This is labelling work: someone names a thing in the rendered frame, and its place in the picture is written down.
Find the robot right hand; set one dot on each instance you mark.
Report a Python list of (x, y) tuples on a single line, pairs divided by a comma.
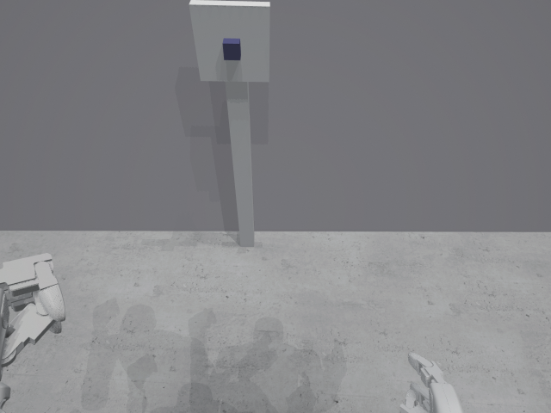
[(441, 397)]

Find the robot left hand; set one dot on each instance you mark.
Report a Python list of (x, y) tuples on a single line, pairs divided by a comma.
[(28, 285)]

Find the panel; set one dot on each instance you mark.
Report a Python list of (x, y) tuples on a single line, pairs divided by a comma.
[(212, 21)]

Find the button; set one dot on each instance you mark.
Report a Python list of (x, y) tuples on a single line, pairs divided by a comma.
[(231, 49)]

